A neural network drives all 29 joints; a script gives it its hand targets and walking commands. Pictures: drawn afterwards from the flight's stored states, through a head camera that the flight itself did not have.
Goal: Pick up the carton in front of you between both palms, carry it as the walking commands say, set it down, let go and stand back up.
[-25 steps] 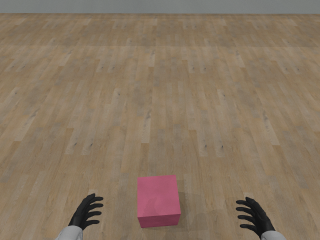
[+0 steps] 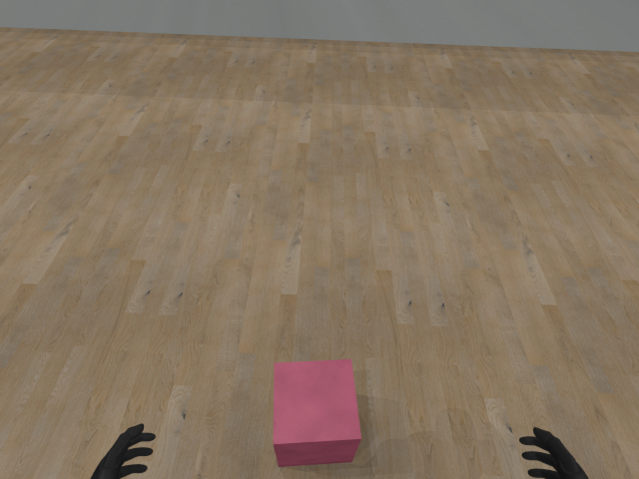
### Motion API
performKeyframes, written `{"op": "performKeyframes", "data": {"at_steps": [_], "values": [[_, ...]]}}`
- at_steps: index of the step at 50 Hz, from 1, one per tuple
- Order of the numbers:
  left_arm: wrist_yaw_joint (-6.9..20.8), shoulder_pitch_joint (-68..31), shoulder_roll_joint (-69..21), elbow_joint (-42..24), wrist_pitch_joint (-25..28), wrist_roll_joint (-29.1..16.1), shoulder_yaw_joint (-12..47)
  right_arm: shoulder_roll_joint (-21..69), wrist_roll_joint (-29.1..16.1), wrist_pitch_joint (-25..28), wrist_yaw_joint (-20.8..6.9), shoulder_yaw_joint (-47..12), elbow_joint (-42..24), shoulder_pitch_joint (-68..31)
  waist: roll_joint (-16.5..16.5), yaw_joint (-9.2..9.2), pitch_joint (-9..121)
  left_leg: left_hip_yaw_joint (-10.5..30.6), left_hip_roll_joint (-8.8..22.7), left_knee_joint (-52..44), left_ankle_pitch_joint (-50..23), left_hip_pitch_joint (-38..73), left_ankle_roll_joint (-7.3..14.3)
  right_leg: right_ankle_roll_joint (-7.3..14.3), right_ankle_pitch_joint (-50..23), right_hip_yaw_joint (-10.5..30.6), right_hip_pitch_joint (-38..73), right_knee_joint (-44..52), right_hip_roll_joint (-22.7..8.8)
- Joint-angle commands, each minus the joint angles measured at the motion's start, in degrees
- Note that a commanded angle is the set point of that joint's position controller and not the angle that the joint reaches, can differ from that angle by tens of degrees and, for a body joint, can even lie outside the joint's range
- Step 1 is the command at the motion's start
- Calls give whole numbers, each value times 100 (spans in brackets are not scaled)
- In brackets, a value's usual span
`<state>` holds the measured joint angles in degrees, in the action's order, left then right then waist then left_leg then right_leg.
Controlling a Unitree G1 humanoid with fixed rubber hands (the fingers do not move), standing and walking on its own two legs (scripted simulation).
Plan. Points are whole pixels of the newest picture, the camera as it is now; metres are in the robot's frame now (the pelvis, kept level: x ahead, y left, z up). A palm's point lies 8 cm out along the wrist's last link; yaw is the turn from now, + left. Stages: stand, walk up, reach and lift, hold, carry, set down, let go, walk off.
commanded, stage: stand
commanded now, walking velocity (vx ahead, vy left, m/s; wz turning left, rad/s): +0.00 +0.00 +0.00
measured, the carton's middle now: (314, 414) +0.39 +0.02 -0.65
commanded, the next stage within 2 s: none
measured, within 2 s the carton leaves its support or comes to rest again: neither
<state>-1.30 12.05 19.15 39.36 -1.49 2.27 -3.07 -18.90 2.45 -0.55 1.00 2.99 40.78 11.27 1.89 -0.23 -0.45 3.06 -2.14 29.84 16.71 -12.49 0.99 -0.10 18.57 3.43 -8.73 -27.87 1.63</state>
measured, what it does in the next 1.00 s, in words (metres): stands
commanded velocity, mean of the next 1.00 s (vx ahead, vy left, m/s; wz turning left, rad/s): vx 0.00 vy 0.00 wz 0.00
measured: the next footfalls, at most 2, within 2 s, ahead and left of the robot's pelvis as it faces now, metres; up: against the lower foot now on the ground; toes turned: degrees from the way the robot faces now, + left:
none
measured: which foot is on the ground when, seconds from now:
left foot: down 0.00-1.00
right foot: down 0.00-1.00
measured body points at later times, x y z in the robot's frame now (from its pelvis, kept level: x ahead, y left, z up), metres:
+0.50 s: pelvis +0.00 +0.01 +0.01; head +0.00 +0.02 +0.46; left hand +0.12 +0.31 -0.11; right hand +0.12 -0.29 -0.09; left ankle -0.01 +0.11 -0.74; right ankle -0.04 -0.12 -0.74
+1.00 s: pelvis -0.02 +0.01 +0.01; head -0.02 +0.02 +0.46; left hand +0.08 +0.32 -0.11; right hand +0.09 -0.30 -0.10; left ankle -0.01 +0.11 -0.74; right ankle -0.04 -0.12 -0.74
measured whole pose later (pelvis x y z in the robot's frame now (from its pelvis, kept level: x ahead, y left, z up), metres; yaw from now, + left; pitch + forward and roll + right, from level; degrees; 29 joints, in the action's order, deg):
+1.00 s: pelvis -0.02 +0.01 +0.01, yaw -1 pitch -3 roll +0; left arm -1.0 9.2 21.9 56.3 0.4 1.3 -0.2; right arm -21.4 1.0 0.8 0.9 0.5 56.8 7.2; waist 1.3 -0.1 -1.6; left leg 2.2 -2.6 21.1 11.1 -7.4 1.7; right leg -0.9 13.2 4.4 -4.2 -19.8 0.6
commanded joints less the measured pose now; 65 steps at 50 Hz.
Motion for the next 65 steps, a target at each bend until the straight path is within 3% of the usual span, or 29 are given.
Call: {"op": "performKeyframes", "data": {"at_steps": [1, 15, 44, 65], "values": [[-30, -252, 706, -231, 151, -5, -128, -805, -10, 113, 41, 161, -253, -242, -327, 21, 355, 473, 599, -437, -1750, 329, 5, -6, -1508, 301, -51, 347, -466], [-39, -289, 873, 474, 205, -47, -19, -1003, -65, 158, 73, 80, 366, -403, -200, 14, 270, 525, 662, -640, -2112, 558, 26, 23, -1805, 355, 162, 534, -571], [7, -440, 1137, 1359, 248, -97, 108, -1219, -136, 189, 21, -50, 1254, -625, -185, 15, -2, 597, 734, -1202, -1273, 581, 58, 75, -1242, 520, 206, 1055, -695], [29, -490, 1246, 1650, 262, -119, 151, -1307, -172, 203, 2, -96, 1556, -684, -176, 11, 8, 629, 765, -1281, -1311, 628, 76, 119, -1266, 552, 229, 1174, -749]]}}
